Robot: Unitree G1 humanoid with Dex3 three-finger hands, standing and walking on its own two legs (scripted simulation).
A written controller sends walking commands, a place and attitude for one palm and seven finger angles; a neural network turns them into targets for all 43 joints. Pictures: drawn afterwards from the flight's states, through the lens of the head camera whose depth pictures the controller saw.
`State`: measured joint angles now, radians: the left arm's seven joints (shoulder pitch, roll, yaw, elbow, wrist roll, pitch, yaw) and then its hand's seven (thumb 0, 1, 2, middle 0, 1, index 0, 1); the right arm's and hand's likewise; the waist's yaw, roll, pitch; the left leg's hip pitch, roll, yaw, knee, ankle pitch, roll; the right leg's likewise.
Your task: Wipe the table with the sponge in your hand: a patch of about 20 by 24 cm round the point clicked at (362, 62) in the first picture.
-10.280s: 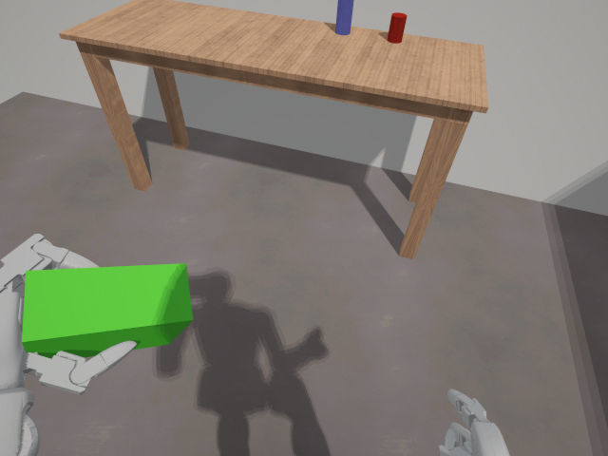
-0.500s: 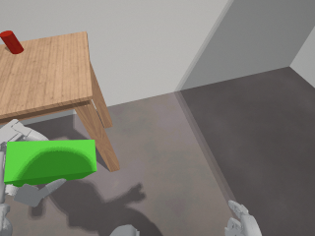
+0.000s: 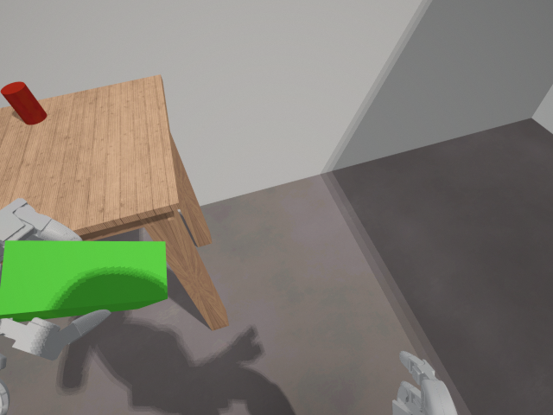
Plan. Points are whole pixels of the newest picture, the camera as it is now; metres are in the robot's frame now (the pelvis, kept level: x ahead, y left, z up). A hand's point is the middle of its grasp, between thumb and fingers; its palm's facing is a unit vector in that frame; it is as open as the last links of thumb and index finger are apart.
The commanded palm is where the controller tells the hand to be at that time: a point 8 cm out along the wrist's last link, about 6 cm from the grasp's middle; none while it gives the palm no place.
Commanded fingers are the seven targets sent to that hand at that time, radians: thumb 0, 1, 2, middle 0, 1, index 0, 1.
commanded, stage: take the last steps up to it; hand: left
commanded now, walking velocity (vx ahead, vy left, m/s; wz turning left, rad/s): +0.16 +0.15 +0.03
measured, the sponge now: (109, 280) +0.23 +0.18 +0.16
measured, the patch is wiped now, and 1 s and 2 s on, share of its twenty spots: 0.00 0.00 0.00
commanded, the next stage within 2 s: come to a stop and stand still in 0.02 s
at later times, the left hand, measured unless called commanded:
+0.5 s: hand out of the picture +0.26 +0.31 +0.19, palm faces +0.39 -0.82 -0.43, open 10.2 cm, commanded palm +0.19 +0.34 +0.19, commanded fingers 0.00 0.10 1.30 -1.20 -1.60 -1.20 -1.60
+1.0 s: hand (12, 324) +0.18 +0.26 +0.17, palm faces +0.36 -0.84 -0.39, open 10.2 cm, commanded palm +0.13 +0.30 +0.19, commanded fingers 0.00 0.10 1.30 -1.20 -1.60 -1.20 -1.60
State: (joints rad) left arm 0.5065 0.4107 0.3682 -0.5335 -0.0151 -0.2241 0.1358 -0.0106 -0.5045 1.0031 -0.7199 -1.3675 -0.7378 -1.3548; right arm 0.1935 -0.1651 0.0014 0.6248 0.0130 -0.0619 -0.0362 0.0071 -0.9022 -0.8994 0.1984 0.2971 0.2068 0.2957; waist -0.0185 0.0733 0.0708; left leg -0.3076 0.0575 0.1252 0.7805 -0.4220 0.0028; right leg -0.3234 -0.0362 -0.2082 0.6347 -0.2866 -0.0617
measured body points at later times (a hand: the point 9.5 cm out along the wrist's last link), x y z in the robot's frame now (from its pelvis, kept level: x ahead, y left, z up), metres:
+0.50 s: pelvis +0.03 +0.06 +0.01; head +0.07 +0.09 +0.46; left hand +0.23 +0.35 +0.21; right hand +0.20 -0.16 -0.06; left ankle +0.09 +0.19 -0.72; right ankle +0.01 -0.04 -0.68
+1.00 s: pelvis -0.04 +0.02 +0.01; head -0.03 +0.02 +0.46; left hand +0.16 +0.30 +0.19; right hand +0.10 -0.24 -0.08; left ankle -0.04 +0.14 -0.72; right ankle -0.01 -0.05 -0.72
